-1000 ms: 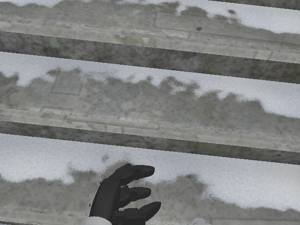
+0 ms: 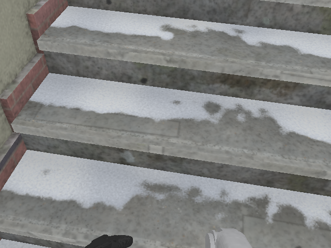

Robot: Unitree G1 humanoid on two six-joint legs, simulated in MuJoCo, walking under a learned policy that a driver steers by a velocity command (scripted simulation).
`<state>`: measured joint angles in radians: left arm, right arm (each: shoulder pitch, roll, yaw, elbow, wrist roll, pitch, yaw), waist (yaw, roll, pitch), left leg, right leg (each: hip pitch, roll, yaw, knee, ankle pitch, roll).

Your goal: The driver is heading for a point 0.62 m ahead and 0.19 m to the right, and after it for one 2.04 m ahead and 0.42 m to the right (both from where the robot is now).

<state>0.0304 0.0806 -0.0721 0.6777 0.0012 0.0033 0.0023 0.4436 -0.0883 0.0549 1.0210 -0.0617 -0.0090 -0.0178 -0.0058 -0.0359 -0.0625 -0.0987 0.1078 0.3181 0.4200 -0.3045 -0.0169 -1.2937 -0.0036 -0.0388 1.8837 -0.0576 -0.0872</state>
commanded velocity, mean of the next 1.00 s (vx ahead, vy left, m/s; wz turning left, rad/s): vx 0.18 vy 0.00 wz -0.45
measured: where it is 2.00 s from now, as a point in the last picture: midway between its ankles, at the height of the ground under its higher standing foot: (214, 152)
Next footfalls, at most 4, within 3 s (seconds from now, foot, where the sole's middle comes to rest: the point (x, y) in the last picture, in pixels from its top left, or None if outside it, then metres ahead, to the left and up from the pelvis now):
0.12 right None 0.21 -0.07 -0.62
0.96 left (147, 207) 0.58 0.07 -0.46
1.42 right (241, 169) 0.59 -0.20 -0.25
1.66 right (238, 217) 0.55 -0.23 -0.46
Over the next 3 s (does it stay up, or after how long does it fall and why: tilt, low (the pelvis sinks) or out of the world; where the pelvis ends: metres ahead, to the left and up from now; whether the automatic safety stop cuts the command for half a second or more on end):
stays up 0.80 -0.26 0.48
